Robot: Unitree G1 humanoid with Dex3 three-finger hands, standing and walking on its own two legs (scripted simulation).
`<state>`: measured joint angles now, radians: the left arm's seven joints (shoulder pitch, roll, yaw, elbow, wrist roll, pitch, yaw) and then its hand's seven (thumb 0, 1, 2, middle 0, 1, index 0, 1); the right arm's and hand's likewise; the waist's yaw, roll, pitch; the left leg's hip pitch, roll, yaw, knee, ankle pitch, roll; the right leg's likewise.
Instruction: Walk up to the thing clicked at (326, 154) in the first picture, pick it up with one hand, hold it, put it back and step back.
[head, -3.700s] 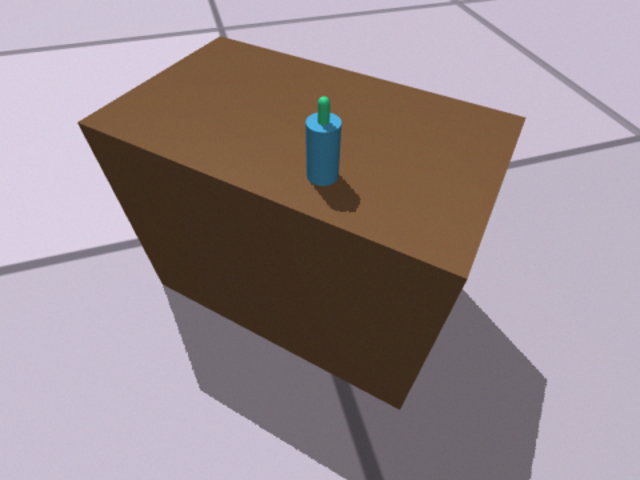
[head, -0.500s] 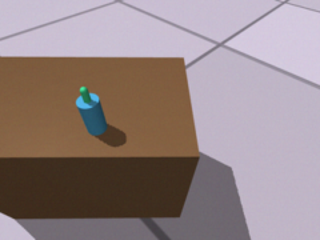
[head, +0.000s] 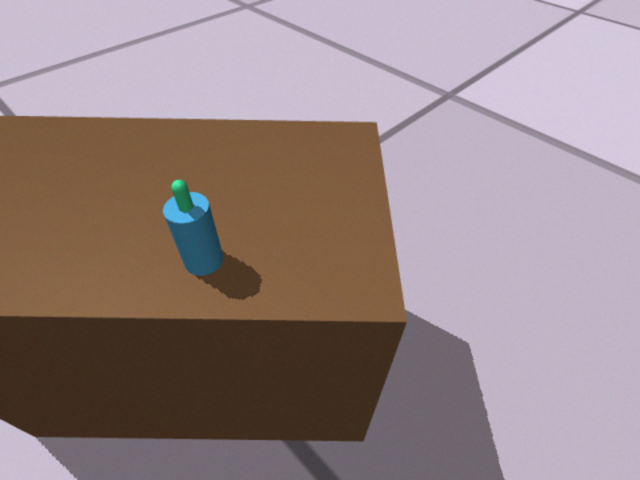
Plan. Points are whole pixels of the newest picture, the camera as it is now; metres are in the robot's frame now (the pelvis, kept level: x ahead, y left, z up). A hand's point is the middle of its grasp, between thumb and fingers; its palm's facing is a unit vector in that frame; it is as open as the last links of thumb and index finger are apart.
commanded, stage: walk up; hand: left
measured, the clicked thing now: (192, 225) +0.49 +0.21 +0.01
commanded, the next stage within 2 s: stand in 0.46 s
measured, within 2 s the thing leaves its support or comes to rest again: neither
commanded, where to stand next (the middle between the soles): +0.06 +0.01 m, yaw +0 degrees
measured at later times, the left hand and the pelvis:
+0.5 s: hand out of the picture +0.09 +0.25 -0.15, palm faces +0.02 -0.94 -0.33, open 7.4 cm; pelvis +0.00 +0.00 +0.00, yaw +1 degrees
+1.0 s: hand out of the picture +0.06 +0.24 -0.15, palm faces -0.02 -0.94 -0.35, open 7.4 cm; pelvis -0.01 -0.01 +0.00, yaw +0 degrees
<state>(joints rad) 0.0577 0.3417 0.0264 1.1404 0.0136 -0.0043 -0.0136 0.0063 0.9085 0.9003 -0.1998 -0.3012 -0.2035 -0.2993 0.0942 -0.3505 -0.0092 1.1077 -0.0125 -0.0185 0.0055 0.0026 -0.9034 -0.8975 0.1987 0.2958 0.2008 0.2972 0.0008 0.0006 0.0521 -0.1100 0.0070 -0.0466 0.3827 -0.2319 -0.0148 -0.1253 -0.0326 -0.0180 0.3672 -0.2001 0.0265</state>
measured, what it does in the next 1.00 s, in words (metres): stands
